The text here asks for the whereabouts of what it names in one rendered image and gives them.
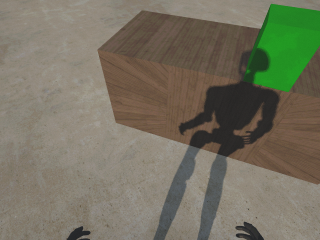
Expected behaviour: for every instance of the robot left hand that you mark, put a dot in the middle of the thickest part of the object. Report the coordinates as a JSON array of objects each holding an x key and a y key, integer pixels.
[{"x": 77, "y": 233}]

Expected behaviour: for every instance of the robot right hand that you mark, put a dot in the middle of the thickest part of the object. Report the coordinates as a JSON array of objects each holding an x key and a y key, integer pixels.
[{"x": 250, "y": 229}]

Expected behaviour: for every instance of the carton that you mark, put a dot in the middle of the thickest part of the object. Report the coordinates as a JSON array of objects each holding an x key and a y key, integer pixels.
[{"x": 288, "y": 39}]

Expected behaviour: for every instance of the pedestal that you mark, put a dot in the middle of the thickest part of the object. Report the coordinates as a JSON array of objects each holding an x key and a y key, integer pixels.
[{"x": 182, "y": 79}]

